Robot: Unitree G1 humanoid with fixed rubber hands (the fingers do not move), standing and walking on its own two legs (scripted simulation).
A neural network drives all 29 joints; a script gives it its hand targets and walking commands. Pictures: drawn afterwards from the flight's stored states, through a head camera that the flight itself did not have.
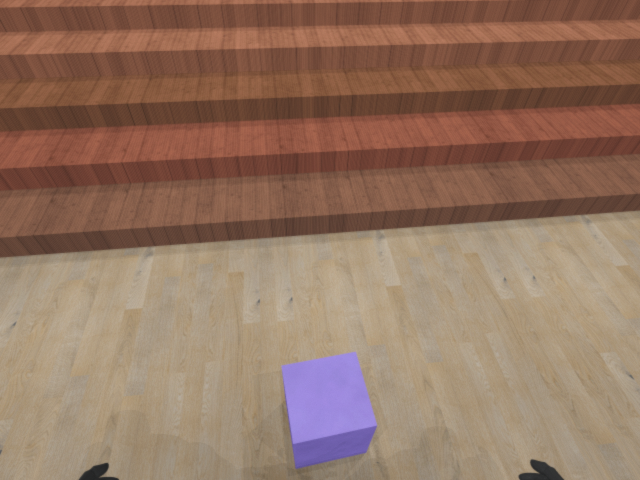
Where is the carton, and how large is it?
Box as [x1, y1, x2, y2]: [281, 352, 376, 468]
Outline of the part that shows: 355,352 281,366 296,468 358,454 366,451 375,429 376,423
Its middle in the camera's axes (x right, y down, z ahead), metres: +0.01 +0.47 +1.10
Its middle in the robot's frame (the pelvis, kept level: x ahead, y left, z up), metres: +0.43 -0.02 -0.65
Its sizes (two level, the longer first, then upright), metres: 0.210 0.200 0.250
